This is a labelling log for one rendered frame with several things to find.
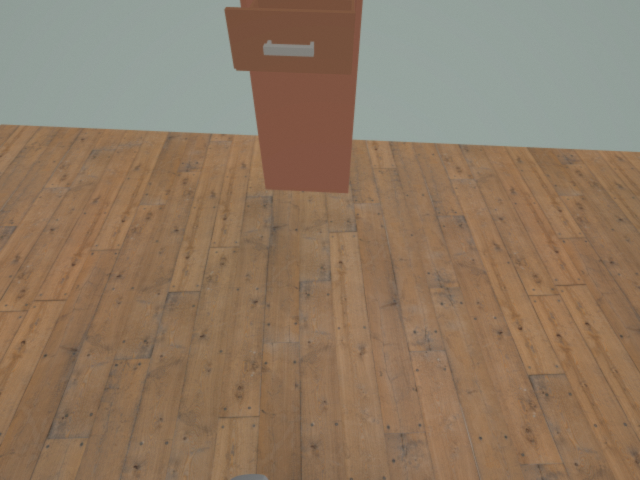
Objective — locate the handle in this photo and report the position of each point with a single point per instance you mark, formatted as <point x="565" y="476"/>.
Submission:
<point x="288" y="49"/>

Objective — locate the cabinet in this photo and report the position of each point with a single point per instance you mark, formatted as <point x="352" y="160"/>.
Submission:
<point x="305" y="124"/>

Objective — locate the drawer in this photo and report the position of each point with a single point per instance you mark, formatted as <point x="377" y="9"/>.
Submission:
<point x="328" y="23"/>

